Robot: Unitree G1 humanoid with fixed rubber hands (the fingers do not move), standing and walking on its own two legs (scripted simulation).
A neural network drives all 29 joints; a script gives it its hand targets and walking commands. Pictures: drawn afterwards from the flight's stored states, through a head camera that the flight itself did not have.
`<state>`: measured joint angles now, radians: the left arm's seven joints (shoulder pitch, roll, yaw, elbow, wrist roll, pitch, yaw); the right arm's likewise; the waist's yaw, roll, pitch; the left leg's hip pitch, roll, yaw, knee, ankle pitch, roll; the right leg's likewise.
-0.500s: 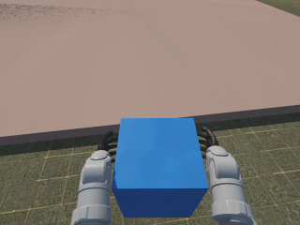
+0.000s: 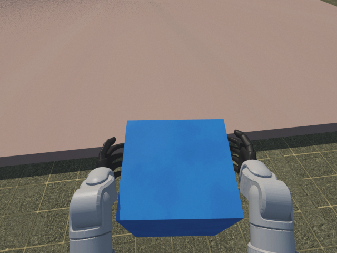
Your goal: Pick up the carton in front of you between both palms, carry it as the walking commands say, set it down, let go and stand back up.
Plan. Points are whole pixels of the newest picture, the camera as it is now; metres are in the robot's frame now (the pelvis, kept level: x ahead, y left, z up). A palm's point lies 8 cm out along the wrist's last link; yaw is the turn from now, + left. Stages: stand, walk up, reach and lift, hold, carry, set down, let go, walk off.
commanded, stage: carry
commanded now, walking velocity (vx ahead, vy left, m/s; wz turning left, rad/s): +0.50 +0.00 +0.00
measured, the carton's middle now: (175, 183) +0.28 +0.01 +0.03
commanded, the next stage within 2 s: none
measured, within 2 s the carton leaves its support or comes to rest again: neither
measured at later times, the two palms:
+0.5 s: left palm (140, 106) +0.49 +0.11 +0.10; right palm (239, 98) +0.53 -0.19 +0.10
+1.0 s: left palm (146, 39) +0.91 +0.12 +0.13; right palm (217, 38) +0.89 -0.18 +0.14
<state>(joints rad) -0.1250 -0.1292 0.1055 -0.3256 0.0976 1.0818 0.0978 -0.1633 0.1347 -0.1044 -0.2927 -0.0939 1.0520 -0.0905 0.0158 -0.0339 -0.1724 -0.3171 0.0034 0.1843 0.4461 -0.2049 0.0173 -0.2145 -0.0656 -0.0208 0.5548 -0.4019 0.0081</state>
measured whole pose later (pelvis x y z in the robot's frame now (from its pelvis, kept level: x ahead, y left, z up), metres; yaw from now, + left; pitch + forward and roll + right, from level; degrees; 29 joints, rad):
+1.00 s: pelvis +0.59 -0.01 +0.00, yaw -2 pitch +5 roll -1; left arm -0.37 -0.12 0.19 -0.39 -0.01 1.23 0.18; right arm -0.36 0.12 -0.20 -0.39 0.03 1.19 -0.20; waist -0.05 -0.01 -0.03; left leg -0.32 0.02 0.22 0.47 -0.24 0.08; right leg -0.60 -0.08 -0.05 1.17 -0.29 -0.05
